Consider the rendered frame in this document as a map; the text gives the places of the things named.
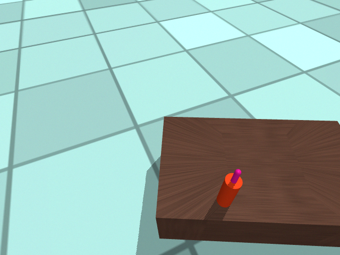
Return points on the bottle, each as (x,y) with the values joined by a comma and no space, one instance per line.
(229,189)

